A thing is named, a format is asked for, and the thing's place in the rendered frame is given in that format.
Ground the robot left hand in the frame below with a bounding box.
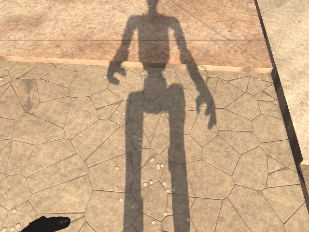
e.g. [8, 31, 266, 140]
[18, 216, 70, 232]

